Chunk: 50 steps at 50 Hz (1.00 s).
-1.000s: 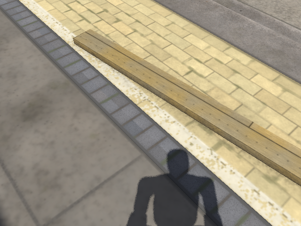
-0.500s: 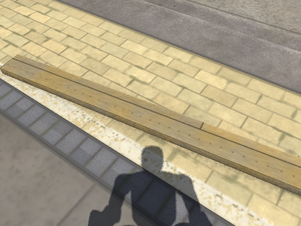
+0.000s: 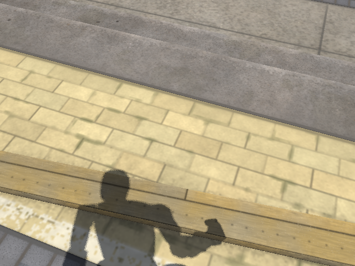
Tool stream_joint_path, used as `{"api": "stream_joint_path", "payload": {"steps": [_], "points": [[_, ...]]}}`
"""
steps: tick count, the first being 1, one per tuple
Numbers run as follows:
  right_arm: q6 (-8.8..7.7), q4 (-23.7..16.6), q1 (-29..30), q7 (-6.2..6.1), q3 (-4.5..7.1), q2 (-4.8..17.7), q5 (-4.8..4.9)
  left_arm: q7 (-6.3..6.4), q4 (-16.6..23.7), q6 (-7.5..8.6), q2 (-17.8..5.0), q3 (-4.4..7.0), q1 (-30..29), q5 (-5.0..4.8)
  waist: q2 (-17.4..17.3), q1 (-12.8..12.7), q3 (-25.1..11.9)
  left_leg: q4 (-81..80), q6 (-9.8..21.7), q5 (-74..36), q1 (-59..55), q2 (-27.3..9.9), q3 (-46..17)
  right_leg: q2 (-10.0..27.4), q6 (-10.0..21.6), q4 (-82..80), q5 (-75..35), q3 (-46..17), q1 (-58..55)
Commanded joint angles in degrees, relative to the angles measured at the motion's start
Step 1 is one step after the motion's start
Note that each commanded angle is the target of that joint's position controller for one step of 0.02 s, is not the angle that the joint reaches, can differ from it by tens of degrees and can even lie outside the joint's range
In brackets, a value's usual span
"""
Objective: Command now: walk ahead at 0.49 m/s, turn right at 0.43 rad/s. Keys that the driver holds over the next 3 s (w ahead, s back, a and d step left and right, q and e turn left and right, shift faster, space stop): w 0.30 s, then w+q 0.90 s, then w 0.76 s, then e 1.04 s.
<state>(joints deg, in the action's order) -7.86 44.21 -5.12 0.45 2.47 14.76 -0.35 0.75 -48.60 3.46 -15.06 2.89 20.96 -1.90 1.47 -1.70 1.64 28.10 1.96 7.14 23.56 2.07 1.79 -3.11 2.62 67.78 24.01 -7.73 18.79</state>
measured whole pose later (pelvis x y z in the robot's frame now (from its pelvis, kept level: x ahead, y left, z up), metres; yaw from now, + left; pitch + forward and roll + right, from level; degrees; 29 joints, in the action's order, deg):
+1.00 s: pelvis +0.52 -0.01 +0.01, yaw +16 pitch +1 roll +1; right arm -2.4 38.5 -5.0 2.2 3.6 13.6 1.2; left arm 0.8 -49.7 4.9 -13.9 2.2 18.7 -1.1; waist 0.3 -0.6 4.7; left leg 44.6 6.8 11.8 34.6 3.3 4.8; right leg 4.0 0.3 62.6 21.0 3.3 11.1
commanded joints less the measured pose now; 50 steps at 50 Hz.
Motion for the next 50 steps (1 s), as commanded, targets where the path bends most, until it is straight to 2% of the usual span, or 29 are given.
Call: {"api": "stream_joint_path", "payload": {"steps": [1, 4, 6, 8, 11, 15, 17, 18, 19, 20, 21, 22, 23, 24, 25, 26, 28, 30, 35, 39, 41, 42, 43, 45, 46, 47, 48, 49, 50], "points": [[0.13, 0.01, -6.68, 0.19, 1.22, 4.65, -0.61, -0.11, 5.49, 1.01, -5.08, 1.28, -2.13, 0.73, -3.82, 2.55, -3.98, -16.13, 9.91, 3.43, -17.67, -17.12, -21.0, 8.4, 0.01, 4.1, -5.86, -0.71, 18.5], [-0.39, 2.21, -7.56, 0.82, 1.59, 5.28, 0.2, -0.33, 5.9, 0.24, -1.37, 0.37, -1.74, 0.51, -5.21, 1.01, -1.77, -20.3, 11.67, -2.07, -12.33, -15.35, -13.94, 9.43, -0.09, -2.73, -6.85, 1.57, 16.48], [-0.51, 3.1, -8.42, 0.77, 2.1, 7.21, 0.51, -0.3, 7.65, 0.4, -1.53, 0.0, -5.57, 1.47, -4.15, 1.3, -0.96, -21.71, 12.79, -5.8, -12.85, -15.93, -11.79, 10.49, -0.73, -9.29, -10.63, 2.56, 18.72], [-0.07, 3.54, -8.97, 0.51, 2.34, 8.42, 0.81, -0.7, 8.74, 0.94, -1.31, -0.52, -9.07, 1.78, -3.85, 2.11, -0.98, -22.0, 12.14, -7.56, -13.7, -15.15, -8.74, 10.79, -0.99, -16.93, -17.02, 3.84, 18.48], [0.74, 4.53, -11.34, 0.31, 2.37, 9.77, 1.37, -1.35, 10.18, 1.53, -1.24, -0.93, -15.23, 1.3, -4.59, 4.27, -0.01, -21.06, 10.22, -8.19, -13.46, -13.51, -4.72, 8.93, -1.32, -27.1, -23.43, 6.71, 14.66], [2.07, 6.57, -15.5, 0.37, 2.29, 10.6, 2.08, -2.05, 12.39, 1.56, -2.72, -0.68, -19.91, 0.7, -6.32, 5.44, 0.73, -18.41, 8.78, -5.23, -18.72, -16.27, -5.67, 7.42, -0.12, -32.99, -20.85, 7.74, 12.98], [2.82, 6.88, -15.28, 0.33, 2.23, 11.13, 2.41, -2.27, 12.67, 1.9, -4.18, 0.03, -18.65, 0.82, -6.36, 3.23, 0.4, -14.59, 7.78, -7.97, -19.08, -16.95, -7.03, 5.69, 1.11, -36.75, -17.76, 8.71, 7.47], [3.13, 6.72, -14.36, 0.23, 2.03, 11.23, 2.4, -2.1, 11.26, 2.06, -5.74, 1.05, -13.53, 1.12, -6.18, -0.07, -1.94, -8.53, 6.52, -14.96, -18.02, -15.32, -5.98, 3.88, 1.92, -38.99, -17.13, 9.94, -0.23], [3.17, 6.44, -14.2, 0.16, 1.31, 9.47, 2.08, -1.59, 8.67, 2.11, -8.83, 2.74, -4.35, 1.36, -4.57, -4.29, -7.26, 3.31, 4.58, -18.87, -13.87, -11.93, -3.4, 4.58, 3.39, -39.93, -17.54, 8.82, -13.07], [2.84, 4.34, -14.31, 0.23, -0.34, 5.22, 0.22, -0.69, 7.26, 1.78, -14.6, 4.35, 6.62, 2.3, 5.29, -7.69, -16.53, 24.77, 1.45, -1.09, -1.11, -7.42, 0.2, 18.96, 7.37, -40.29, -18.71, -6.86, -29.9], [1.64, 3.95, -20.36, 0.2, -1.46, 0.51, 1.54, -1.02, 7.31, 1.49, -16.68, 4.3, 7.37, 3.07, 17.01, -3.98, -20.55, 40.35, -0.19, 26.31, 16.89, 0.18, -3.97, 29.02, 14.57, -48.64, -9.79, -30.72, -39.05], [1.25, 4.93, -17.97, 0.19, 0.23, 7.13, 3.05, -1.4, 7.24, 1.89, -11.06, 3.14, 6.27, 2.52, 8.87, -5.26, -15.6, 47.32, 0.26, 24.23, 21.76, -2.52, -9.82, 27.64, 13.59, -50.45, -5.66, -29.55, -33.73], [1.28, 3.85, -14.76, 0.2, 0.88, 8.44, 3.5, -1.59, 7.52, 2.17, -8.0, 2.11, 2.33, 1.94, 7.15, -3.69, -9.69, 47.63, 0.92, 18.6, 23.56, -4.89, -9.3, 25.66, 11.5, -50.93, -7.86, -20.23, -27.7], [1.8, 4.01, -13.13, -0.12, 0.97, 7.56, 2.92, -1.92, 7.87, 2.36, -5.56, 1.36, -2.02, 1.84, 3.9, -1.75, -7.0, 45.82, 0.53, 13.45, 21.29, -7.3, -8.5, 22.76, 9.91, -52.73, -11.07, -13.52, -21.57], [2.48, 3.93, -12.41, -0.37, 1.34, 7.01, 2.24, -2.18, 7.96, 2.65, -4.1, 1.06, -5.14, 1.92, 4.07, -0.12, -4.19, 42.97, 0.21, 9.66, 19.5, -8.67, -8.46, 20.37, 8.8, -55.06, -13.32, -8.28, -16.73], [3.45, 4.25, -13.51, -0.27, 1.43, 5.9, 2.28, -2.28, 7.41, 3.02, -3.08, 0.9, -6.28, 2.4, 4.81, 1.33, -3.08, 42.8, -0.08, 7.0, 16.9, -9.52, -8.58, 19.07, 8.06, -57.0, -15.71, -4.62, -13.44], [4.76, 4.37, -14.49, -0.01, 1.33, 3.62, 2.48, -2.12, 5.85, 3.75, -3.24, 1.29, -5.81, 2.8, 3.9, 2.59, -2.23, 43.41, -0.65, 4.09, 16.38, -9.14, -8.65, 18.42, 8.13, -58.26, -25.24, 1.14, -11.7], [5.47, 3.51, -12.76, -0.16, 1.56, 3.15, 2.34, -1.46, 4.37, 3.88, -3.85, 1.69, -4.53, 3.18, 2.27, 2.69, -0.84, 41.75, -1.07, 0.75, 19.61, -8.61, -9.65, 17.96, 7.86, -58.6, -30.41, 5.91, -12.29], [6.43, 0.68, -6.78, 0.12, 1.43, 1.75, 1.44, 0.16, 1.31, 2.59, -4.06, 1.59, -1.18, 3.6, 2.0, 1.35, 1.97, 37.34, -1.87, -5.73, 27.41, -7.4, -8.58, 18.91, 7.05, -58.11, -33.05, 12.18, -16.94], [5.86, -4.55, 3.69, 2.0, 0.18, -0.25, 1.33, 0.93, 0.02, 1.23, -5.71, 1.75, 1.85, 3.0, 0.68, -2.03, 5.75, 23.77, -0.48, -7.44, 27.46, -7.32, -2.19, 19.21, 5.2, -58.94, -32.35, 16.96, -19.2], [5.7, -7.63, 8.58, 3.1, -0.72, -1.9, 1.3, 1.2, -0.64, 0.34, -8.24, 2.35, 3.53, 2.19, 1.37, -3.62, 7.42, 19.55, 0.93, 0.01, 25.45, -6.51, 3.19, 21.13, 5.45, -59.89, -35.2, 17.95, -19.95], [5.54, -8.63, 8.69, 3.59, -0.62, -1.47, 1.63, 1.35, -0.94, -0.07, -8.63, 2.42, 3.57, 1.8, 1.21, -2.8, 7.09, 17.35, 2.04, 1.51, 24.31, -6.52, 3.64, 21.39, 5.08, -58.28, -39.23, 18.96, -21.88], [5.48, -8.93, 6.8, 3.73, 0.16, 0.14, 1.71, 1.34, -0.59, -0.11, -9.24, 2.48, 2.93, 1.85, 2.41, -1.52, 4.71, 17.45, 3.45, 5.6, 19.68, -3.23, 7.37, 20.68, 5.3, -54.54, -50.81, 20.75, -22.51], [5.6, -8.52, -1.32, 3.64, 2.02, 3.49, 2.13, 1.8, -0.18, -0.38, -11.15, 2.68, 0.72, 1.33, 6.88, 4.23, -2.28, 16.66, 6.43, 8.31, 6.64, 1.71, 9.62, 20.4, 4.22, -42.14, -76.31, 22.48, -23.22], [5.33, -6.21, -11.54, 3.08, 4.15, 7.6, 2.48, 2.15, 0.67, -0.45, -10.17, 2.28, -0.07, 1.32, 7.06, 9.5, -8.88, 15.75, 10.14, 6.95, -10.17, 4.67, 8.11, 17.94, 2.5, -27.85, -81.47, 24.03, -15.69], [5.71, -4.76, -21.04, 1.82, 7.22, 15.01, 2.45, 1.83, 3.46, 0.8, -8.42, 1.22, 0.37, 1.46, -1.66, 13.05, -15.63, 8.46, 16.94, 15.81, -30.82, -4.25, -11.9, 12.81, -1.32, -8.63, -64.11, 23.72, 3.98], [6.0, -5.64, -19.49, 0.73, 7.61, 17.1, 3.17, 0.8, 4.85, 2.83, -4.79, 0.05, 0.35, 2.17, -13.32, 9.55, -22.61, -7.63, 23.41, 26.01, -41.41, -16.71, -43.74, 1.02, -3.29, 10.96, -0.98, 13.94, 16.71], [5.17, -6.61, -17.37, 0.52, 5.53, 13.03, 0.92, -0.77, 6.63, 5.12, -7.97, 1.21, -3.98, 0.33, -10.54, 9.41, -24.64, -13.1, 21.65, 28.01, -39.68, -18.99, -49.86, 2.66, -1.0, 16.45, 0.6, -0.21, 20.92], [4.31, -6.87, -14.81, 0.64, 4.44, 9.39, 0.36, -1.18, 8.21, 5.75, -8.16, 1.41, -8.83, -1.18, -6.36, 8.59, -16.17, -12.75, 18.9, 23.11, -31.96, -17.84, -42.19, 4.73, 0.5, 14.16, -1.84, 0.01, 22.92]]}}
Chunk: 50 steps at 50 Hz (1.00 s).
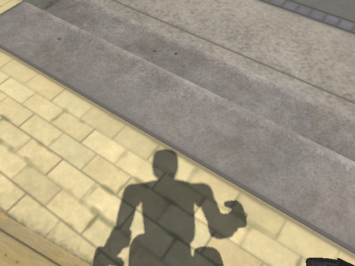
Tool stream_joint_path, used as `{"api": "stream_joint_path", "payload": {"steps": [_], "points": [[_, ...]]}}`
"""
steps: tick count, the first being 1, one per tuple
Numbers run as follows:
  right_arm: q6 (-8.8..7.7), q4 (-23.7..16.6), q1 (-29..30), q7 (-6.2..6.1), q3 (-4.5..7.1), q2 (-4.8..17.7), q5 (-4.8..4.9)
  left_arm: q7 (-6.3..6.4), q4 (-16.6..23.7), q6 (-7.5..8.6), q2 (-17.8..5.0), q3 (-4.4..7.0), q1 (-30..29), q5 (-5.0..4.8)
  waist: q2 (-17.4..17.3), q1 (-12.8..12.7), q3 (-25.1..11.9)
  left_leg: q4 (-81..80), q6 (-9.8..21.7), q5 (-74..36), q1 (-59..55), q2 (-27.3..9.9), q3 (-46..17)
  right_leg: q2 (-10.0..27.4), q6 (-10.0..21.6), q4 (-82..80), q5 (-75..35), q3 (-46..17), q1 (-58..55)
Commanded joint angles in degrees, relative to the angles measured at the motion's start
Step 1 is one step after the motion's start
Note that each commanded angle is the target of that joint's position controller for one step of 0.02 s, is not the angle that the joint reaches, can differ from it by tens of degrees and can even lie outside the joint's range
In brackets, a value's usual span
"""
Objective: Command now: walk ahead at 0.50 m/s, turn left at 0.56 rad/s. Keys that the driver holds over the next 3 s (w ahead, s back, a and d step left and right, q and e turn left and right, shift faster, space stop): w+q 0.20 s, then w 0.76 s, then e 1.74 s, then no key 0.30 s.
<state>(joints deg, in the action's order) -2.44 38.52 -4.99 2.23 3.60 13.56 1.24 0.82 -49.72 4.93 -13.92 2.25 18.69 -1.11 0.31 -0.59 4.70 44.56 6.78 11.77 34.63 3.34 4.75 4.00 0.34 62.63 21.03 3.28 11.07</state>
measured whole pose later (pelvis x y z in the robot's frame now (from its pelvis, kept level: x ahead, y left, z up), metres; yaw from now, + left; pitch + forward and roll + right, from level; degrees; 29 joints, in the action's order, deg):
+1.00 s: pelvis +0.54 +0.00 -0.02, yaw +13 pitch +4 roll +0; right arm -5.7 34.6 1.4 2.3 2.0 12.5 -0.1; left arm 0.7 -53.1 2.8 -14.8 2.6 26.8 -0.5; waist 0.0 -5.4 0.8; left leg 28.8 5.5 2.9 29.4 1.4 2.5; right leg -1.5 2.0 29.6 25.7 -1.8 -0.5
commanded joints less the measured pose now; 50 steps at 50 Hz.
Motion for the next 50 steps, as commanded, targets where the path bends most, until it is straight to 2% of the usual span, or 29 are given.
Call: {"api": "stream_joint_path", "payload": {"steps": [1, 2, 3, 6, 8, 10, 13, 17, 20, 22, 23, 24, 25, 26, 27, 28, 29, 30, 32, 33, 35, 37, 39, 42, 45, 47, 48, 49, 50], "points": [[-1.78, -0.87, -12.33, -0.7, 2.75, 8.94, -0.76, -1.05, 10.01, 4.49, -7.56, 1.76, -7.43, -1.27, -0.05, 4.36, -12.41, -29.08, 12.51, 10.56, -34.36, -17.03, -38.58, -0.35, 3.28, 14.62, -0.7, -10.47, 30.25], [-2.36, -1.46, -9.26, -0.45, 2.08, 6.63, -0.64, -0.47, 9.36, 3.9, -7.6, 2.2, -5.88, -0.05, 0.53, 1.42, -10.86, -29.07, 10.56, 4.06, -28.53, -14.32, -31.91, 2.23, 3.63, 9.86, -2.66, -10.64, 26.22], [-2.42, -2.35, -6.58, -0.31, 1.9, 5.67, -0.79, -0.25, 8.99, 2.94, -7.24, 2.36, -3.61, 0.33, -1.07, -0.59, -9.37, -29.43, 10.51, 2.09, -23.49, -12.17, -28.28, 2.86, 3.44, 8.86, -3.37, -10.72, 23.19], [-2.26, -2.88, -6.54, -1.0, 2.21, 6.61, 0.2, 0.25, 10.16, 0.74, -5.73, 1.95, -5.23, 1.31, -0.17, -1.68, -6.34, -32.64, 10.62, -2.67, -16.25, -10.02, -22.69, 2.5, 0.4, -3.48, -3.16, -7.49, 20.42], [-2.66, -2.94, -8.52, -1.51, 2.82, 8.92, -0.72, 0.2, 10.44, 0.67, -6.04, 1.98, -7.45, 2.15, -0.97, -0.62, -6.33, -32.57, 10.99, -4.96, -14.95, -9.63, -21.45, 1.85, -1.33, -6.63, -11.9, -6.79, 21.08], [-2.69, -2.07, -11.33, -2.27, 2.9, 9.47, -0.24, 0.02, 11.49, 0.93, -6.8, 2.12, -11.8, 1.73, -2.93, 1.17, -5.14, -31.95, 9.8, -2.29, -17.21, -9.6, -21.86, 1.71, -2.19, -13.39, -19.84, -8.66, 24.99], [-2.0, -1.63, -12.34, -2.87, 2.66, 9.32, 0.25, -1.15, 12.02, 1.32, -4.75, 1.1, -15.84, 1.59, -5.04, 3.12, -5.57, -28.74, 7.46, -0.66, -16.33, -8.28, -18.75, -0.34, -2.86, -25.89, -27.95, -7.39, 20.18], [-1.86, -0.87, -14.65, -2.78, 2.58, 9.76, 0.34, -3.23, 13.28, 1.69, -5.87, 1.16, -19.36, 0.89, -5.25, 5.34, -5.8, -21.13, 7.12, 6.65, -17.14, -10.57, -22.37, -0.64, -1.69, -31.2, -28.83, -8.12, 17.68], [-1.2, -0.6, -15.38, -3.27, 2.63, 9.92, -0.3, -3.95, 13.43, 1.74, -7.17, 1.68, -18.1, 0.04, -6.83, 4.86, -5.32, -15.38, 6.12, 7.71, -21.35, -11.96, -26.67, 0.39, 0.01, -34.26, -22.07, -9.4, 17.59], [-0.34, -0.29, -15.63, -3.32, 2.49, 9.59, -0.67, -3.87, 11.73, 1.83, -7.48, 2.34, -12.73, -0.08, -6.6, 2.3, -5.88, -9.27, 4.28, 5.41, -21.33, -10.99, -26.32, -0.05, 1.79, -38.35, -18.38, -7.06, 11.07], [-0.17, -0.13, -16.55, -2.95, 1.69, 7.34, -0.8, -3.71, 9.79, 1.98, -8.57, 3.08, -7.59, 0.51, -4.0, 0.43, -8.35, -1.58, 2.97, 5.89, -18.97, -8.06, -24.45, -0.34, 2.64, -37.92, -17.5, -6.11, 3.4], [-0.42, -0.3, -17.88, -2.33, 0.19, 2.95, -0.61, -3.57, 8.24, 2.32, -11.45, 3.84, 0.13, 1.93, 4.24, -2.16, -14.27, 17.4, 0.18, 13.49, -10.1, -3.71, -18.68, 6.7, 5.2, -34.47, -19.0, -13.92, -9.98], [-1.29, 0.53, -25.86, -2.17, -1.0, -0.95, -1.35, -3.4, 7.74, 2.05, -14.59, 4.3, 4.37, 1.72, 17.19, 1.07, -16.16, 39.11, -3.72, 30.47, 6.65, 2.22, -14.47, 14.92, 9.8, -32.04, -29.77, -28.98, -21.79], [-2.48, -1.16, -27.16, -2.62, -0.57, 3.94, 1.4, -3.97, 4.34, 1.45, -16.8, 5.33, 10.85, -0.7, 22.86, -0.82, -19.17, 44.3, -4.84, 24.28, 21.01, 1.38, -13.22, 21.48, 17.16, -42.81, -2.0, -49.91, -28.93], [-2.63, -2.11, -17.27, -3.43, 0.51, 8.58, 2.21, -3.46, 5.41, 1.16, -11.52, 4.11, 8.07, -0.5, 10.78, -3.59, -11.36, 46.19, -4.74, 17.4, 25.93, -1.94, -12.81, 19.34, 15.38, -45.61, 4.36, -45.88, -24.53], [-2.33, -3.24, -9.57, -3.81, 0.7, 9.62, 0.82, -2.97, 6.01, 0.95, -8.09, 2.73, 4.35, 0.3, 3.58, -4.27, -6.72, 43.83, -4.13, 11.38, 25.35, -4.03, -11.32, 15.79, 12.76, -45.71, 2.05, -37.4, -17.71], [-2.09, -3.68, -8.51, -3.89, 0.39, 8.04, -0.18, -2.73, 6.63, 1.22, -7.31, 1.89, 1.51, 1.47, 3.31, -2.61, -5.28, 41.28, -4.17, 6.97, 21.99, -5.78, -11.65, 14.47, 12.93, -46.18, -5.32, -33.88, -11.3], [-2.03, -4.11, -8.81, -3.73, 0.41, 7.05, -0.94, -2.53, 6.56, 1.51, -6.8, 1.6, -0.88, 1.73, 4.54, -0.47, -4.22, 36.94, -4.34, 4.74, 19.1, -7.68, -11.75, 12.47, 12.78, -46.56, -11.97, -30.43, -6.94], [-1.94, -3.83, -9.92, -3.21, 0.28, 5.19, -0.94, -2.18, 5.29, 1.87, -5.33, 1.13, -0.33, 1.69, 6.19, 1.07, -5.15, 31.56, -4.42, 2.64, 14.8, -9.22, -10.45, 9.03, 11.6, -48.17, -19.47, -23.67, -3.73], [-1.98, -3.75, -9.78, -3.04, 0.42, 5.42, -0.79, -2.04, 4.84, 2.13, -6.11, 1.25, 0.39, 1.58, 5.88, 1.23, -4.91, 27.53, -4.84, -0.46, 14.64, -9.37, -9.67, 8.09, 11.55, -48.63, -25.49, -20.8, -3.7], [-2.05, -4.42, -6.47, -2.91, 0.22, 4.58, -1.31, -1.21, 3.71, 1.87, -6.62, 1.39, 2.22, 1.04, 4.35, 0.28, -4.45, 16.05, -6.3, -6.52, 13.08, -9.16, -7.73, 6.37, 10.9, -50.13, -34.39, -15.3, -3.85], [-2.25, -5.38, -1.45, -2.54, -0.64, 1.8, -1.15, -0.53, 2.67, 1.15, -7.17, 1.42, 3.62, 0.64, 4.16, -1.48, -3.95, 3.06, -6.84, -12.7, 8.37, -7.55, -5.56, 4.44, 9.3, -51.24, -36.55, -11.47, -3.42], [-2.42, -6.1, 2.67, -1.68, -0.95, 0.69, -0.66, -0.14, 1.37, 0.76, -7.88, 1.44, 6.26, 0.18, 4.07, -3.16, -3.44, -5.24, -6.85, -16.76, 5.12, -5.95, -4.11, 4.41, 8.27, -52.24, -35.46, -10.27, -4.9], [-2.91, -7.29, 7.87, -0.44, -0.81, 1.06, -0.03, -0.15, -0.15, 0.11, -8.26, 1.51, 9.22, -0.14, 3.69, -4.84, -1.82, -12.18, -5.74, -18.03, 4.28, -4.95, -4.2, 6.86, 8.75, -52.03, -32.56, -11.16, -9.91], [-3.58, -8.38, 10.29, 0.64, -0.39, 2.3, 0.04, 0.02, -1.08, -0.87, -8.87, 1.92, 9.74, 0.1, 4.01, -4.04, -1.08, -15.3, -3.36, -12.77, 4.33, -4.43, -4.5, 9.4, 8.98, -48.62, -37.84, -11.42, -15.98], [-3.68, -7.54, 6.37, 0.6, 0.57, 4.52, -0.33, 0.17, -0.68, -1.35, -10.22, 2.45, 8.33, 0.07, 5.53, -0.99, -4.82, -16.45, -1.3, -8.42, -4.5, -1.82, -2.56, 9.18, 8.17, -42.44, -53.81, -10.61, -17.48], [-3.62, -5.75, -0.4, 0.2, 1.65, 6.65, -0.4, 0.14, -0.29, -1.59, -10.39, 2.45, 7.12, 0.18, 5.73, 2.93, -9.3, -18.14, 0.53, -9.72, -14.97, -0.53, -1.29, 7.44, 7.27, -34.87, -61.06, -8.93, -16.04], [-3.69, -3.64, -10.51, -0.48, 2.56, 9.34, -1.54, -0.02, 1.05, -1.53, -9.36, 1.94, 5.37, 0.76, 5.14, 7.51, -16.24, -15.9, 3.78, -17.58, -33.72, -6.03, -6.63, 4.96, 5.48, -21.99, -55.24, -8.62, -5.73], [-3.5, -2.37, -18.51, -1.13, 3.64, 14.78, -3.49, -0.35, 2.49, -0.71, -3.22, 0.03, 10.19, 1.65, -7.43, 7.27, -26.56, -13.34, 11.92, -29.45, -59.74, -23.06, -27.47, -4.02, 1.41, 1.8, -22.68, -5.82, 17.47]]}}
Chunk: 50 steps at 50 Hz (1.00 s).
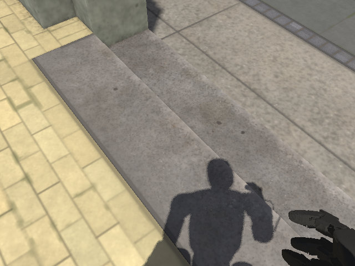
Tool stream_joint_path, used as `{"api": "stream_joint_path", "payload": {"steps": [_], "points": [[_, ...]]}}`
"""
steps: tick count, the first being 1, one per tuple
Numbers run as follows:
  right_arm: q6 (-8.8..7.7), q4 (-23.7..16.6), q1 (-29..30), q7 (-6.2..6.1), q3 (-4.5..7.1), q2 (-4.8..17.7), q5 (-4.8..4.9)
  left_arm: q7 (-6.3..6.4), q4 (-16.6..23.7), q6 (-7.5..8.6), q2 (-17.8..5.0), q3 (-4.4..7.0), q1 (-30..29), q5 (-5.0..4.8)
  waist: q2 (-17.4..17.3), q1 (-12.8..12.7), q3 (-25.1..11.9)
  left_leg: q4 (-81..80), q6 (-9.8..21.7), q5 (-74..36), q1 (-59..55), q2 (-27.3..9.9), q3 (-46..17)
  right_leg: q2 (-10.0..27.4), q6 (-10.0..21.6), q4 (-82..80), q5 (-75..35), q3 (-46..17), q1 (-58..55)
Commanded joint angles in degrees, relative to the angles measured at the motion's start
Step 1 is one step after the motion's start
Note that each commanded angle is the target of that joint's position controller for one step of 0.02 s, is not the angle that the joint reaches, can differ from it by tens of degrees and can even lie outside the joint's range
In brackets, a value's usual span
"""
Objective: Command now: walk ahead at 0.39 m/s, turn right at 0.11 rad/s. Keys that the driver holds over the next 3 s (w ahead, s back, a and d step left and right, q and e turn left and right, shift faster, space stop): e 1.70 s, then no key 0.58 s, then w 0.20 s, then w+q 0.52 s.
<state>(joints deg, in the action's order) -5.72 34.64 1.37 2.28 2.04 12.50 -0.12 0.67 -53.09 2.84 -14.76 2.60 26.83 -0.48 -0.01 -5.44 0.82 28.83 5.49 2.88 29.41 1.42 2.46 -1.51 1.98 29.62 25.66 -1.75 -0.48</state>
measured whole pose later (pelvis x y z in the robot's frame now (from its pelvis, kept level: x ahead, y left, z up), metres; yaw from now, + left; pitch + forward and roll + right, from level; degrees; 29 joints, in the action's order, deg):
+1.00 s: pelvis +0.22 -0.01 +0.03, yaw -31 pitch +2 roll -1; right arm -5.5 39.6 -16.7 -1.1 2.8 17.7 -1.7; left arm -1.9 -36.4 4.0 -16.8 3.5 9.1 3.8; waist -0.2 1.9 0.5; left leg 18.9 3.7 12.6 8.4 0.3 4.0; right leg -3.0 -1.4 53.1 25.9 -5.5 26.9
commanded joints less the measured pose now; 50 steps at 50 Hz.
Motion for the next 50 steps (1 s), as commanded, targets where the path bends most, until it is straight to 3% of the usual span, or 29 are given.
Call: {"api": "stream_joint_path", "payload": {"steps": [1, 2, 3, 5, 7, 9, 16, 17, 18, 21, 22, 24, 25, 26, 27, 28, 29, 30, 32, 34, 37, 40, 42, 44, 45, 46, 47, 49, 50], "points": [[0.3, 2.66, -26.46, -1.09, 4.37, 12.13, -0.93, -0.83, 3.58, 2.28, -3.15, -0.58, 6.47, 0.3, -12.58, 11.85, -30.42, -2.45, 18.14, -23.37, -58.15, -28.32, -39.81, -2.87, -1.26, 45.47, 11.3, -8.21, 36.58], [0.86, 2.24, -22.17, -1.36, 3.45, 9.69, -0.58, -0.68, 4.41, 2.19, -9.12, 1.56, 1.57, -1.45, -7.25, 11.5, -21.01, -3.95, 14.64, -24.53, -48.16, -25.53, -30.73, 0.49, -1.76, 48.06, 8.37, -9.13, 38.96], [0.86, 2.0, -17.15, -1.48, 2.69, 7.55, -0.19, -0.28, 6.28, 1.72, -9.04, 1.7, -3.85, -1.72, -4.69, 9.5, -13.02, -5.19, 11.77, -28.59, -38.96, -22.45, -21.89, 3.07, -2.44, 45.19, 4.82, -6.32, 39.65], [0.31, 2.73, -10.85, -0.96, 1.89, 4.89, -0.43, 0.49, 6.32, -0.27, -6.78, 2.14, -5.07, -0.65, -2.53, 4.93, -6.04, -10.17, 8.48, -27.82, -23.7, -17.41, -12.24, 6.3, -3.58, 38.13, 0.26, -4.41, 34.23], [-0.13, 3.53, -7.97, -0.8, 2.36, 5.82, -1.41, 0.84, 5.96, -2.25, -3.74, 1.96, -2.13, -0.41, -4.73, 2.49, -4.78, -14.0, 8.64, -28.28, -14.31, -16.07, -7.07, 5.79, -4.78, 36.79, -4.07, -2.58, 27.51], [-0.24, 4.56, -6.76, -1.45, 2.79, 7.39, -1.76, 1.18, 7.84, -3.02, -3.54, 2.27, -3.4, -0.28, -5.73, 1.66, -3.83, -15.41, 9.25, -29.71, -12.35, -16.51, -3.49, 5.88, -5.7, 34.12, -7.96, -2.46, 28.89], [2.6, 7.59, -8.55, -4.15, 3.64, 10.5, -0.59, -0.55, 14.2, -3.29, -3.52, 2.38, -14.45, 0.06, -4.26, 5.19, -3.84, -15.28, 7.56, -17.75, -18.35, -16.86, 3.02, 7.0, -4.41, 17.24, -21.01, 0.22, 29.57], [0.01, 6.14, -9.89, -2.03, 3.6, 9.48, -6.06, -3.41, 12.61, -1.53, -1.13, -0.85, -8.78, 6.92, -1.53, 3.62, -0.54, -20.32, 11.63, -10.54, -20.21, -22.45, 0.14, 9.57, -4.23, 15.6, -17.74, -2.09, 31.01], [-1.18, 6.96, -11.18, -1.8, 4.8, 10.69, -5.12, -4.22, 12.98, -0.88, -2.13, -0.1, -10.04, 6.85, -1.12, 5.09, 0.28, -20.18, 11.85, -6.06, -23.99, -23.45, -1.16, 10.17, -3.71, 14.64, -14.41, -3.35, 32.36], [-1.72, 6.81, -11.65, -3.45, 5.53, 11.71, -3.59, -4.42, 15.52, -0.17, -5.04, 0.4, -16.52, 4.85, -2.09, 7.41, -0.33, -18.24, 10.15, -3.08, -31.82, -22.07, 1.54, 8.59, -2.1, 8.12, -11.98, -0.23, 32.38], [2.23, 10.13, -15.96, -2.72, 4.56, 10.57, -0.14, -3.69, 15.94, -2.3, -5.55, 2.02, -18.74, 2.34, -4.76, 9.06, -1.06, -6.55, 3.63, -21.41, -31.8, -16.14, 8.59, 3.52, -2.2, 7.38, -11.48, 7.15, 29.72], [4.68, 9.86, -18.17, -2.26, 4.53, 11.3, 1.82, -3.08, 16.48, -3.34, -4.47, 1.91, -15.72, 3.06, -8.09, 8.22, -4.24, 2.75, -0.47, -26.97, -31.03, -14.5, 10.99, -0.16, -1.14, -1.49, -16.69, 8.48, 23.01], [5.06, 9.83, -18.53, -2.21, 4.63, 11.62, 1.72, -2.31, 15.5, -3.02, -6.0, 2.53, -11.16, 3.71, -4.44, 5.29, -6.56, 10.63, -3.47, -21.94, -25.9, -13.23, 12.16, 0.25, 0.24, -7.04, -28.29, 5.26, 14.06], [5.39, 6.99, -17.13, -2.14, 4.1, 9.7, 1.01, -1.73, 14.81, -2.43, -13.07, 4.3, -4.69, 3.89, 4.89, 2.5, -10.63, 25.25, -6.66, -2.02, -12.22, -9.72, 13.07, 12.56, 4.23, -5.39, -53.5, -9.31, 1.16], [6.25, 3.73, -16.49, -2.26, 2.76, 4.95, 0.12, -1.68, 14.18, -2.54, -19.51, 5.88, -1.74, 1.8, 14.68, 2.62, -14.13, 37.06, -8.58, 36.15, 2.88, -1.04, 8.1, 25.02, 14.75, -2.72, -82.29, -24.32, -7.48], [7.37, 4.6, -13.46, -2.86, 2.66, 6.56, -1.16, -1.41, 13.99, -2.95, -17.2, 5.92, 0.05, -0.14, 5.58, -0.18, -16.58, 41.81, -8.03, 35.55, 3.63, -3.81, -0.81, 23.44, 15.99, -2.86, -75.73, -19.37, -7.28], [7.55, 4.2, -11.64, -2.94, 2.38, 6.11, -0.36, -1.03, 14.38, -3.56, -14.9, 5.18, -3.84, 0.47, 6.36, 1.06, -11.9, 42.24, -7.31, 31.35, 4.21, -4.12, -2.36, 19.94, 14.5, -4.92, -62.89, -15.85, -1.63], [2.78, 2.94, -13.8, -3.81, 4.89, 12.89, -3.57, -1.83, 15.49, 3.02, -9.3, 3.76, -9.86, 1.92, 12.64, 3.74, -9.51, 38.84, -7.78, 31.43, 2.68, -6.07, -6.24, 17.25, 15.48, -12.68, -36.22, -15.84, 6.72], [1.02, 5.22, -15.54, -5.61, 4.3, 11.11, -4.94, -1.59, 16.88, 4.7, -7.9, 2.96, -17.8, 1.49, 9.8, 7.79, -3.43, 37.61, -7.26, 22.35, -3.31, -4.62, -5.62, 13.76, 12.81, -18.67, -19.91, -14.32, 18.52], [2.15, 6.77, -18.94, -4.79, 3.49, 9.08, -3.29, -2.13, 19.4, 4.82, -7.87, 2.71, -21.2, 2.07, 4.89, 9.2, -4.08, 31.49, -8.09, 16.98, -5.27, -3.18, -4.57, 12.14, 11.62, -18.01, -21.5, -12.62, 17.99], [3.93, 6.87, -19.64, -3.26, 2.54, 8.22, -2.16, -3.17, 21.09, 4.79, -9.78, 3.85, -19.65, 1.8, 5.74, 6.62, -4.06, 17.91, -9.54, 17.57, -8.67, -3.02, -3.69, 11.58, 12.33, -16.39, -18.62, -13.98, 14.49], [3.35, 5.77, -18.77, -3.42, 2.05, 9.61, -1.8, -3.84, 21.3, 4.24, -10.88, 4.7, -16.2, 1.81, 6.01, 3.87, -4.08, 8.68, -8.7, 20.24, -9.7, -2.4, -3.63, 14.53, 14.65, -13.42, -18.51, -20.39, 11.18], [2.12, 5.68, -20.2, -3.44, 2.05, 10.64, -0.44, -4.08, 21.56, 3.46, -10.78, 4.43, -18.32, 1.77, 5.16, 5.3, -4.73, -0.99, -6.64, 13.25, -14.03, -0.86, -2.29, 13.98, 14.44, -10.32, -21.34, -22.48, 11.68], [0.89, 4.3, -20.65, -2.84, 2.13, 11.48, 0.6, -4.4, 20.64, 2.24, -8.49, 3.07, -18.41, 2.39, 4.88, 6.64, -6.07, -8.95, -1.39, 1.21, -22.08, -1.68, -2.12, 10.67, 11.76, -6.91, -23.51, -22.53, 15.17], [0.15, 2.58, -22.1, -3.15, 2.89, 15.02, 0.34, -4.09, 21.0, 1.51, -4.4, 1.61, -15.64, 2.98, -1.75, 6.43, -10.25, -11.53, 8.49, -12.44, -28.07, -11.86, -10.59, 4.94, 6.17, 1.2, -12.36, -17.43, 18.2], [-0.7, 0.72, -20.27, -3.5, 4.73, 20.75, -1.34, -3.77, 24.28, 1.98, -3.31, 1.14, -17.62, 4.07, -12.53, 6.28, -5.14, -16.31, 23.89, -21.08, -33.09, -26.79, -29.75, -5.36, -1.59, 10.79, 4.37, -6.14, 36.16], [-1.05, 1.28, -19.95, -4.08, 4.47, 18.69, -3.03, -3.4, 22.3, 2.0, -8.54, 2.69, -19.17, 4.79, -3.81, 7.31, -3.59, -18.59, 21.56, -17.72, -31.01, -28.21, -27.06, 0.13, -3.19, 24.11, 8.42, -5.67, 36.59], [-1.43, -1.52, -10.42, -3.54, 2.41, 12.17, -1.82, -1.24, 19.1, 1.74, -12.38, 4.31, -15.0, 4.62, -4.75, 2.78, -1.59, -18.62, 12.31, -13.92, -24.56, -20.16, -14.06, 1.56, -4.41, 35.19, 3.43, -3.51, 32.73], [-1.51, -2.44, -8.53, -3.64, 1.69, 10.65, -1.09, -0.87, 18.99, 1.48, -10.86, 4.02, -14.56, 4.98, -6.5, 2.38, -1.73, -18.7, 10.39, -15.34, -23.84, -17.85, -9.73, 1.33, -5.02, 36.75, 0.13, -3.37, 31.62]]}}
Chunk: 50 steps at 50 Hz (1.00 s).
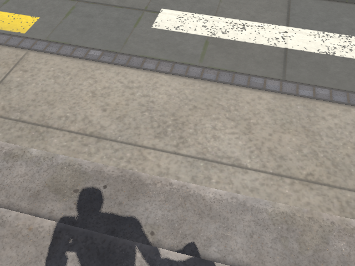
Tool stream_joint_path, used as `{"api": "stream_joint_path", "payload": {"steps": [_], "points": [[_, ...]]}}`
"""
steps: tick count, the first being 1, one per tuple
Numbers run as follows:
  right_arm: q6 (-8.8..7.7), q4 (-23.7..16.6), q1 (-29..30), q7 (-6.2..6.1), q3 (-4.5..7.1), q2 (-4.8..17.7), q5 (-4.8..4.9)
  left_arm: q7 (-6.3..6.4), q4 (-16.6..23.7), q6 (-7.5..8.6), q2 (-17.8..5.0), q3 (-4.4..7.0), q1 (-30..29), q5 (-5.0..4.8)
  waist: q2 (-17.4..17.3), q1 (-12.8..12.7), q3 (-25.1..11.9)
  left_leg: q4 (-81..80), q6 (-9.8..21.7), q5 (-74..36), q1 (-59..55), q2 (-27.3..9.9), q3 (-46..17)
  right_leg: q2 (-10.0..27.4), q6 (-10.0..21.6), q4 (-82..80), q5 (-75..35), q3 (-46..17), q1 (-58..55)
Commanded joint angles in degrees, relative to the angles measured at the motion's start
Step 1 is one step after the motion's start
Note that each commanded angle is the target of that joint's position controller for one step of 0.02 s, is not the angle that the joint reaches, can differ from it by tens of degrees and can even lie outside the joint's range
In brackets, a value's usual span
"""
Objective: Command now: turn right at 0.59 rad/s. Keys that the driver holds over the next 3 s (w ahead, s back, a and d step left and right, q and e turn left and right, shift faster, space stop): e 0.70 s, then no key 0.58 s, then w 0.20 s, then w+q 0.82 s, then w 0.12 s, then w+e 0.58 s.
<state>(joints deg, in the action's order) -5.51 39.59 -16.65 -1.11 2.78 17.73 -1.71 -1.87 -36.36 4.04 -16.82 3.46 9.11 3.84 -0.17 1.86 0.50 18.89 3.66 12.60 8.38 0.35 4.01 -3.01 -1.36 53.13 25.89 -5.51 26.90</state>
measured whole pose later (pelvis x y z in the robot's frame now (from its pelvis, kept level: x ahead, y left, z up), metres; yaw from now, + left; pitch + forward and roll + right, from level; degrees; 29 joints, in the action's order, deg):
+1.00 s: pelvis +0.08 -0.06 -0.01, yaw -30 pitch +3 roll +0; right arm -4.0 42.6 -13.2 1.2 0.1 18.2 -0.2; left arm -4.2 -38.3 3.4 -17.5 2.5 12.0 1.0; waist 0.3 0.7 0.5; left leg 26.4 0.9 13.0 15.5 -0.5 2.6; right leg -4.2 -0.3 28.5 17.8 -9.7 14.1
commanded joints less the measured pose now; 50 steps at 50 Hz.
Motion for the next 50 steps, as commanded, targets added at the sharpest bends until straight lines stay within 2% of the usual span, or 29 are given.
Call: {"api": "stream_joint_path", "payload": {"steps": [1, 2, 4, 6, 8, 11, 12, 15, 18, 20, 22, 23, 24, 25, 26, 27, 28, 29, 30, 32, 35, 38, 42, 44, 45, 47, 48, 49, 50], "points": [[-1.56, -8.25, 10.38, -0.66, 1.19, 6.17, 0.37, 1.02, 2.31, -0.02, -7.32, 2.4, 2.21, 0.85, -4.96, -4.49, -1.59, -8.59, 11.76, -27.55, -1.86, -15.84, -8.2, 2.73, -2.09, 16.6, -2.42, 2.87, 2.66], [-1.41, -8.59, 10.0, -0.97, 1.6, 7.37, -0.24, 0.12, 2.13, -0.47, -5.9, 1.9, 2.56, 0.04, -3.61, -3.92, -2.18, -8.24, 11.38, -28.93, -2.88, -14.46, -4.99, 2.92, -2.61, 16.28, -4.86, 3.98, 2.2], [-0.97, -8.01, 5.94, -1.38, 2.46, 9.15, -0.67, -1.5, 2.14, -1.15, -4.3, 1.06, 0.98, -1.68, -3.14, -0.88, -2.38, -6.62, 11.4, -32.46, -9.25, -13.26, -1.1, 4.38, -4.23, 8.84, -8.45, 5.28, 4.68], [-0.33, -6.09, -0.42, -1.23, 3.3, 10.14, -1.04, -2.39, 2.25, -1.75, -4.02, 0.7, -0.36, -2.05, -3.92, 2.12, -2.33, -4.65, 12.56, -38.07, -16.79, -16.14, -0.96, 6.43, -5.05, 0.79, -7.97, 5.56, 7.84], [0.46, -4.62, -4.54, -0.66, 4.22, 10.82, -1.29, -2.62, 2.19, -2.27, -4.2, 0.43, -0.48, -1.7, -4.22, 3.46, -1.92, -4.19, 14.06, -41.25, -20.69, -19.65, -2.0, 7.94, -4.36, -5.25, -6.55, 5.86, 9.16], [0.77, -5.22, -2.1, -0.17, 4.97, 10.87, -1.72, -2.68, 1.5, -2.63, -5.09, 0.32, 0.78, -0.68, -5.77, 2.07, -1.58, -5.32, 14.56, -41.61, -17.87, -21.18, -0.66, 8.02, -1.78, -9.7, -4.93, 7.72, 4.45], [0.69, -5.89, -0.25, -0.24, 5.13, 10.89, -2.05, -2.87, 1.14, -2.7, -5.5, 0.4, 1.31, -0.62, -6.09, 1.4, -1.53, -5.99, 14.28, -40.84, -16.12, -21.14, 0.28, 7.76, -1.06, -10.52, -5.29, 8.33, 2.11], [0.53, -7.02, 3.14, -0.9, 5.67, 11.43, -2.73, -3.81, 0.38, -3.05, -5.88, 0.63, 1.52, -1.36, -6.6, 0.26, -1.35, -7.04, 12.4, -37.19, -14.23, -21.28, 2.82, 7.27, 0.18, -13.37, -6.71, 8.43, -2.41], [0.97, -6.97, 3.28, -1.61, 6.19, 12.25, -2.49, -4.63, -0.06, -3.32, -5.68, 0.82, 0.93, -1.99, -6.43, 0.16, -1.01, -6.22, 10.16, -33.22, -15.56, -21.53, 4.84, 6.63, 1.03, -18.22, -7.94, 8.24, -4.38], [1.6, -6.76, 3.88, -1.88, 6.14, 12.4, -2.16, -4.89, -0.35, -2.87, -5.97, 1.24, 0.74, -2.51, -5.95, -0.66, -0.93, -4.07, 8.16, -28.99, -15.27, -20.91, 6.44, 5.13, 2.37, -24.25, -12.69, 8.85, -7.03], [2.16, -5.95, 4.1, -1.67, 5.29, 11.09, -1.38, -4.33, -0.7, -1.65, -7.27, 2.17, 1.52, -3.21, -4.2, -2.5, -2.51, 1.2, 4.87, -22.63, -11.36, -18.08, 8.16, 1.44, 5.91, -32.92, -25.69, 10.21, -15.05], [2.44, -5.18, 1.85, -1.13, 4.43, 8.59, -1.42, -3.43, -0.79, -1.04, -9.94, 3.35, 3.6, -2.83, -0.54, -3.4, -5.79, 7.64, 0.83, -17.04, -7.03, -14.25, 10.96, 3.18, 9.63, -34.08, -39.3, 7.35, -23.21], [2.12, -9.4, 0.62, -0.96, 2.54, 2.88, -2.5, -1.63, -1.34, -0.84, -17.43, 5.13, 10.61, -3.27, 12.15, -2.88, -14.5, 22.76, -6.99, 11.15, 8.72, -5.31, 14.9, 16.76, 22.88, -30.43, -67.67, -11.53, -41.67], [1.02, -9.96, 2.68, -0.47, 1.84, 2.82, -2.85, -0.73, -3.06, 0.18, -16.48, 4.92, 17.1, -1.06, 5.52, -5.91, -16.99, 30.98, -7.97, 28.86, 20.6, -1.99, 2.3, 22.33, 27.35, -30.78, -63.0, -21.95, -49.59], [0.03, -10.61, 7.75, 0.02, 1.47, 3.17, -2.24, 0.06, -4.68, 2.39, -15.0, 5.5, 17.23, 0.47, 4.64, -7.11, -5.75, 36.41, -7.08, 28.94, 28.63, -2.99, -4.32, 21.93, 24.32, -32.26, -58.64, -19.22, -43.12], [-0.35, -9.23, 8.42, -0.5, 2.72, 7.07, -1.58, 0.06, -4.92, 3.15, -12.43, 5.21, 15.14, -0.56, 6.33, -6.88, -4.06, 43.65, -6.84, 28.48, 29.95, -4.17, -5.66, 19.95, 23.09, -33.49, -56.98, -15.15, -39.09], [-0.35, -8.23, 6.19, -0.94, 3.82, 10.05, -1.71, -0.11, -3.61, 3.08, -10.28, 4.24, 11.41, -2.06, 6.99, -4.27, -4.6, 45.6, -6.56, 26.39, 28.38, -4.64, -6.88, 19.47, 22.41, -34.65, -56.17, -13.55, -34.55], [-0.03, -8.02, 5.67, -1.18, 3.55, 9.45, -1.62, -0.26, -2.43, 2.82, -9.44, 3.57, 7.56, -3.31, 6.69, -1.66, -2.96, 45.15, -6.21, 23.35, 24.5, -5.26, -7.57, 18.5, 20.84, -36.82, -53.92, -11.73, -26.76], [0.45, -7.83, 5.0, -1.29, 3.17, 8.59, -1.95, -0.33, -1.03, 2.34, -9.32, 3.02, 4.55, -3.36, 5.72, 0.59, -2.46, 43.45, -6.3, 19.28, 20.61, -4.78, -7.73, 16.95, 19.49, -38.98, -51.04, -10.68, -20.92], [1.64, -6.16, 2.46, -0.64, 2.49, 7.28, -1.66, -0.55, 0.75, 1.98, -10.32, 2.97, 1.57, -2.41, 5.15, 2.4, -3.49, 39.94, -6.86, 11.9, 16.49, -3.04, -6.39, 14.87, 18.53, -40.0, -49.5, -8.72, -16.44], [3.22, -3.79, 1.37, 0.61, 1.33, 6.04, -0.77, -1.53, 1.9, 2.51, -12.09, 3.58, 2.04, -1.49, 5.05, 1.35, -3.19, 32.62, -8.47, 6.88, 13.28, -2.11, -5.09, 13.08, 17.98, -39.65, -45.37, -8.22, -13.74], [3.91, -2.21, 2.72, 1.02, 0.45, 6.13, -0.8, -2.13, 2.96, 2.56, -11.72, 3.75, 3.93, -1.91, 4.72, -1.63, -2.82, 27.38, -8.64, 5.92, 15.21, -3.46, -5.88, 15.14, 18.21, -37.63, -37.99, -11.38, -17.13], [2.5, -1.69, 6.2, 0.87, -0.61, 5.95, -0.62, -1.59, 2.9, 1.7, -10.65, 3.34, 6.27, -2.58, 4.91, -5.23, -3.11, 20.72, -8.07, 6.8, 18.64, -3.93, -5.21, 16.55, 17.97, -34.58, -31.74, -16.0, -22.74], [1.57, -1.1, 6.23, 1.03, -0.78, 6.14, -0.14, -1.54, 2.88, 1.09, -10.28, 2.82, 4.55, -2.88, 4.72, -4.76, -3.43, 15.72, -7.41, 4.88, 15.6, -2.92, -3.6, 15.46, 16.83, -32.74, -31.22, -16.23, -21.55], [1.15, -0.76, 5.86, 1.36, -0.9, 6.03, 0.5, -1.8, 2.71, 0.7, -10.06, 2.43, 2.91, -3.11, 4.01, -3.55, -3.43, 10.76, -6.69, 0.24, 12.18, -2.21, -2.55, 14.31, 15.89, -31.42, -30.93, -15.8, -19.68], [0.59, -1.13, 6.56, 2.01, -1.33, 5.78, 1.91, -2.57, 1.38, -0.03, -8.46, 1.24, 2.24, -3.2, 3.56, -1.92, -4.28, 2.56, -3.72, -12.93, 3.6, -1.97, -2.6, 11.38, 12.69, -29.83, -30.99, -15.68, -15.51], [0.04, -2.46, 5.95, 1.94, -0.92, 8.34, 1.97, -2.51, 1.07, -0.34, -7.04, 0.72, 4.65, -3.1, 0.66, -2.16, -7.96, 3.28, 1.78, -27.43, -2.07, -7.27, -6.72, 7.5, 8.12, -26.82, -25.08, -13.08, -14.38], [-0.67, -3.38, 6.49, 2.28, -0.53, 11.57, 2.34, -2.34, 1.12, -0.14, -4.01, -0.35, 10.17, -3.14, -8.45, -4.61, -12.83, 2.07, 13.39, -39.53, -9.58, -17.9, -18.66, 0.39, 0.68, -21.79, -10.13, -4.71, -9.51], [-0.13, -2.78, 7.67, 3.31, -1.19, 8.27, 1.92, -1.86, 0.44, -0.34, -5.89, 0.3, 7.77, -2.19, -4.87, -3.6, -9.61, 3.49, 13.87, -32.12, -5.63, -19.52, -21.38, 1.67, -2.57, -20.3, -0.69, -3.86, -8.65]]}}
